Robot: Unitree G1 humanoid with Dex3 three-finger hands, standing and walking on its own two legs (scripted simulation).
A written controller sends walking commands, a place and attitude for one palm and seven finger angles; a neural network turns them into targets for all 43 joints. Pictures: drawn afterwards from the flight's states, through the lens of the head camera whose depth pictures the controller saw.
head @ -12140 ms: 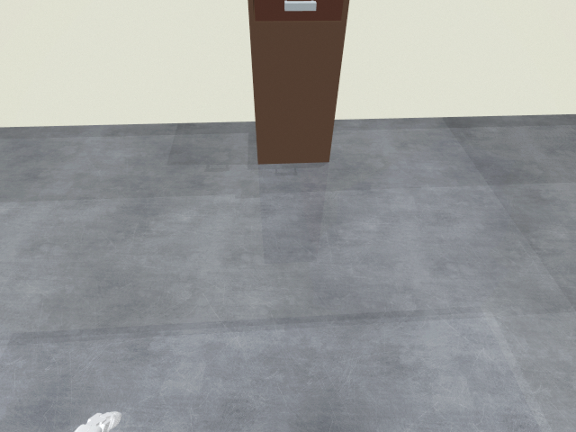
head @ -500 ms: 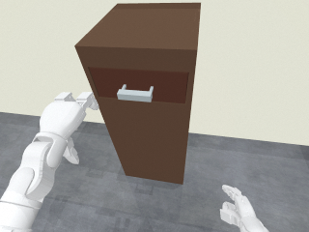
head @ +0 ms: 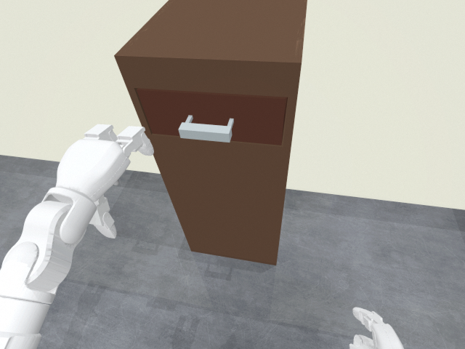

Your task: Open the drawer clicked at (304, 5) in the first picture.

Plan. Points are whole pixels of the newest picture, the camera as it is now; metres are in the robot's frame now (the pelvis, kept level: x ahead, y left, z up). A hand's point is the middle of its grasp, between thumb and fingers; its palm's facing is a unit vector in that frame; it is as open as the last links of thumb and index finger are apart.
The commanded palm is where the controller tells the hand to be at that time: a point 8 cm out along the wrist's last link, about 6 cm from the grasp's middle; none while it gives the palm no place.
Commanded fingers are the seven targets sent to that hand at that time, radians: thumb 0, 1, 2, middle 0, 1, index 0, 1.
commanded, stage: move the hooked fingers above the handle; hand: left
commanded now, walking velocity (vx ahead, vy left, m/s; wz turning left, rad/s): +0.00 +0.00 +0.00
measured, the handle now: (207, 126) +0.58 +0.16 +0.04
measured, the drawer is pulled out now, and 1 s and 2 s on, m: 0.00 0.00 0.00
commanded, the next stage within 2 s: none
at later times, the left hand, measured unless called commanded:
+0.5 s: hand (142, 163) +0.36 +0.21 +0.13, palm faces +0.04 -0.05 -1.00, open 13.8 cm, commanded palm +0.34 +0.22 +0.19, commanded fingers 0.00 -0.50 0.30 -0.30 -1.20 -0.30 -1.20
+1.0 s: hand (165, 144) +0.43 +0.20 +0.11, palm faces +0.02 -0.03 -1.00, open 13.8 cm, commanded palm +0.41 +0.20 +0.17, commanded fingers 0.00 -0.50 0.30 -0.30 -1.20 -0.30 -1.20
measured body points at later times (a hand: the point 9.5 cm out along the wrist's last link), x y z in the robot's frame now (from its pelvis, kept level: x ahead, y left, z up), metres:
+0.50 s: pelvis +0.00 -0.02 +0.00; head +0.02 -0.06 +0.45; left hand +0.35 +0.21 +0.19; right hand +0.18 -0.26 -0.12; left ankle +0.01 +0.09 -0.74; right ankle +0.02 -0.12 -0.74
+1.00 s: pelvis +0.02 -0.01 +0.00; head +0.06 -0.04 +0.44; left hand +0.43 +0.20 +0.17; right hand +0.16 -0.26 -0.14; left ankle +0.01 +0.09 -0.74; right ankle +0.02 -0.12 -0.74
